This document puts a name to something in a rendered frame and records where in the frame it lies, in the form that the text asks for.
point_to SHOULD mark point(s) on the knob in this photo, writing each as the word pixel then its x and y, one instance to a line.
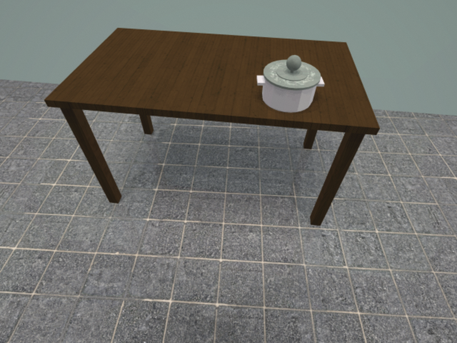
pixel 293 62

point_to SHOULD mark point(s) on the pot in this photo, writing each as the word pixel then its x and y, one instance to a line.
pixel 286 100

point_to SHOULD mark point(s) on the table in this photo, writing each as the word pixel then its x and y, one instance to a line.
pixel 212 77

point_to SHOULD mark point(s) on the lid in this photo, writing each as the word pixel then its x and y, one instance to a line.
pixel 277 73

